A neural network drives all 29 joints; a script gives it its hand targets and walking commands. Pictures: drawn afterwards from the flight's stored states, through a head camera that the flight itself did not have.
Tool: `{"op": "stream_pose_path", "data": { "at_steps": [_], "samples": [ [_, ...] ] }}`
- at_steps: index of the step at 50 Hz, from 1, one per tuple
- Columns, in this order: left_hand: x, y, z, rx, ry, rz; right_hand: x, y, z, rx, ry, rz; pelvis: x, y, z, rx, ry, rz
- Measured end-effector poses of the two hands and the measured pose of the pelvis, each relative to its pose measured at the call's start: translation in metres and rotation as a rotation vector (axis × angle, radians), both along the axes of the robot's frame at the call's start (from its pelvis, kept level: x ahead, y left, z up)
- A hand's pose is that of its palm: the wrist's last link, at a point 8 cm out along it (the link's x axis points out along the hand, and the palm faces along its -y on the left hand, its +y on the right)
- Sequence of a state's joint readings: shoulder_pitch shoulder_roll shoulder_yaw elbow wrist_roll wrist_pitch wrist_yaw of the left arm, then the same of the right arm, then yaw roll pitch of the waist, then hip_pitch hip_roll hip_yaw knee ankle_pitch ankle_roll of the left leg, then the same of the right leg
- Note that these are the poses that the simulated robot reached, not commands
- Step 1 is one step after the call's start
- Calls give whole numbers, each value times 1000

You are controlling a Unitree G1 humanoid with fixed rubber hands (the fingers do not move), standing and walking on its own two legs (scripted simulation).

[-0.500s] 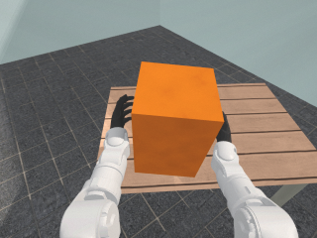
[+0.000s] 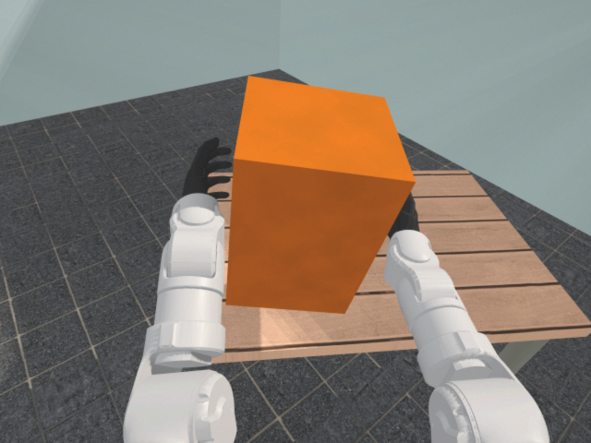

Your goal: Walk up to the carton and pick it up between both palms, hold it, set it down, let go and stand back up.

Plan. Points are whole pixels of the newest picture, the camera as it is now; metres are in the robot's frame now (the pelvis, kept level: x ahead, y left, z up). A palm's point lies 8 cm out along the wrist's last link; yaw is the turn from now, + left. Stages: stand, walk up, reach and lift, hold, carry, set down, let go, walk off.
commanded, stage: reach and lift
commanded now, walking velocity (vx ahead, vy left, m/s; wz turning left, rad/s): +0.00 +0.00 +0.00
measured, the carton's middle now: (301, 206) +0.43 -0.03 +0.13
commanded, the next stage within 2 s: hold in 1.40 s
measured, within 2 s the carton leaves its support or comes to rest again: neither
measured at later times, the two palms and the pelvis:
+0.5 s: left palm (195, 196) +0.38 +0.11 +0.19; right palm (404, 228) +0.36 -0.16 +0.15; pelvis -0.01 -0.01 +0.00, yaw +0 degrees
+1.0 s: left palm (185, 190) +0.38 +0.12 +0.21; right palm (401, 217) +0.36 -0.15 +0.17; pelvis -0.01 +0.00 +0.00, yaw +1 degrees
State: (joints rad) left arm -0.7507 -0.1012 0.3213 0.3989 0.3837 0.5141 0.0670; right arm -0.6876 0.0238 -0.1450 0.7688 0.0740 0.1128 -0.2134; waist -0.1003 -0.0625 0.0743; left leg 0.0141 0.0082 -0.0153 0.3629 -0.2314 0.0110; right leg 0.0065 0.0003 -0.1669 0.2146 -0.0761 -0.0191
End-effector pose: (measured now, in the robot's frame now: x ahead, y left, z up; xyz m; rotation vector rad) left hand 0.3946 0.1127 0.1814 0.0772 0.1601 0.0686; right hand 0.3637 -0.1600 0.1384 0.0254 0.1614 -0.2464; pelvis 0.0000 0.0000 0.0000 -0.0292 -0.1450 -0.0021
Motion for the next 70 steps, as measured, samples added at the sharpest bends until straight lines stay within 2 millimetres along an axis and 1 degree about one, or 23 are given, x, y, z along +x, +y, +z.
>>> {"op": "stream_pose_path", "data": {
  "at_steps": [7,12,16,22,27,39,48,57,70],
  "samples": [
    [-14,8,-8,2,27,27,-8,7,-4,18,-6,13,-3,0,-1,-1,-19,9],
    [-17,9,-9,7,39,33,-10,8,-5,25,3,15,-7,-1,-1,2,-19,11],
    [-16,6,-4,9,42,31,-10,6,-3,31,3,11,-8,-3,-1,5,-11,9],
    [-14,3,8,15,24,26,-8,3,8,27,-20,9,-8,-5,-1,5,-23,4],
    [-14,2,14,21,24,31,-7,2,14,30,-26,12,-7,-6,-1,6,-36,4],
    [-15,5,17,11,33,33,-7,4,22,23,-36,14,-6,-8,-2,5,-59,8],
    [-17,12,23,15,25,41,-5,10,29,22,-52,21,-7,-5,-2,3,-61,10],
    [-17,11,26,14,29,45,-5,10,33,20,-56,23,-8,-3,-2,3,-64,5],
    [-29,14,33,1,17,64,-10,11,44,12,-77,42,-13,-6,-3,4,-78,-2]
  ]
}}
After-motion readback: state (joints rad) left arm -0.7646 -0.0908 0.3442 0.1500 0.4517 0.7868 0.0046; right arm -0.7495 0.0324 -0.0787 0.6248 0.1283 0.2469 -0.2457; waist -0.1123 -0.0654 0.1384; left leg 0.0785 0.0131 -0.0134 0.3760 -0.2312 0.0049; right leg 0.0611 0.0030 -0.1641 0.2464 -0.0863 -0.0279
